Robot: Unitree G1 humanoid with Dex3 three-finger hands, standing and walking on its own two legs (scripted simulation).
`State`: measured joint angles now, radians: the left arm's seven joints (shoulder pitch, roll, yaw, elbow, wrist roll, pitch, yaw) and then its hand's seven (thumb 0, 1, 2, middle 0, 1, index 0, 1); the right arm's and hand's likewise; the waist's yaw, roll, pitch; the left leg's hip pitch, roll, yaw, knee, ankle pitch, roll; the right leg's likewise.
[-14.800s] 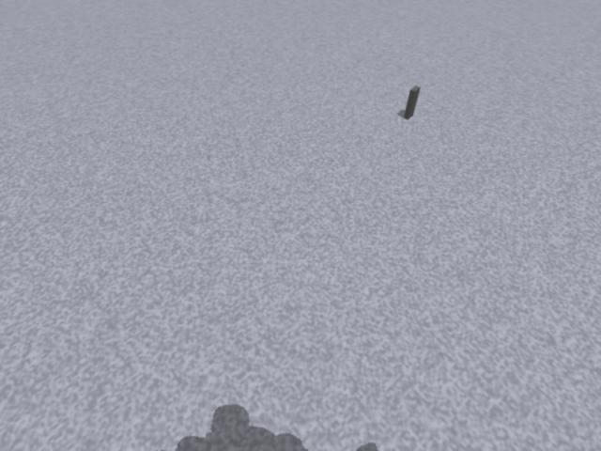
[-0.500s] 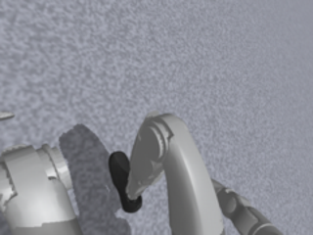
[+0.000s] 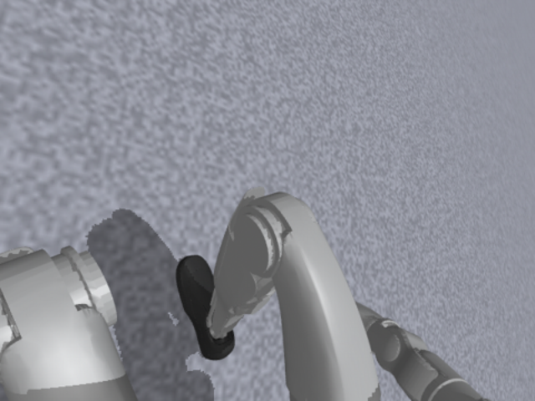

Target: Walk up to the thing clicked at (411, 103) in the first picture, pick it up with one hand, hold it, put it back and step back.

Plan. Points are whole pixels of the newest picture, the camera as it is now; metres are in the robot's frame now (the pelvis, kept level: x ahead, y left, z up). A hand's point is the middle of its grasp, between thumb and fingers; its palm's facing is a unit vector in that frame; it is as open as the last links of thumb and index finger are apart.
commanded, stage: close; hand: left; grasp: from the side
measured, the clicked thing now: out of the picture +0.47 +0.26 -0.21
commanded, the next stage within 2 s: settle in 1.14 s
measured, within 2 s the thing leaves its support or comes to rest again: leaves its support in 1.52 s
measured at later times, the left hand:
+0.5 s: hand out of the picture +0.45 +0.26 -0.19, palm faces +0.26 -0.96 -0.04, open 8.9 cm
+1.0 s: hand out of the picture +0.45 +0.26 -0.19, palm faces +0.28 -0.96 -0.04, open 9.2 cm
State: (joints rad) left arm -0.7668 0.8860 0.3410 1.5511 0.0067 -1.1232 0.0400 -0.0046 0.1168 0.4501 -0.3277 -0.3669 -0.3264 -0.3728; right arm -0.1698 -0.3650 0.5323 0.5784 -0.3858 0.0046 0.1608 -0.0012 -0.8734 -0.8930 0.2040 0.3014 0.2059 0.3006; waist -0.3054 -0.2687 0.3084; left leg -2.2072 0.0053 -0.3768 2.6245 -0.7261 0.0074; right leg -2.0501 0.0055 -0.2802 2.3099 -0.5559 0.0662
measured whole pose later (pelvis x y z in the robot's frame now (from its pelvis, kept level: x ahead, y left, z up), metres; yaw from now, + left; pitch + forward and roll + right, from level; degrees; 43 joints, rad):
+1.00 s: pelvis +0.00 +0.00 +0.00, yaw -1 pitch +14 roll -21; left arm -0.78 0.92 0.37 1.56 0.01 -1.13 0.06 0.01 0.07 0.82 -0.61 -0.77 -0.58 -0.77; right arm -0.19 -0.36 0.56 0.56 -0.40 0.01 0.15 0.00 -0.86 -0.89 0.20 0.30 0.21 0.30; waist -0.31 -0.29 0.32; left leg -2.19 0.01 -0.39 2.62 -0.73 0.01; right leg -2.03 0.02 -0.29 2.29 -0.55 0.07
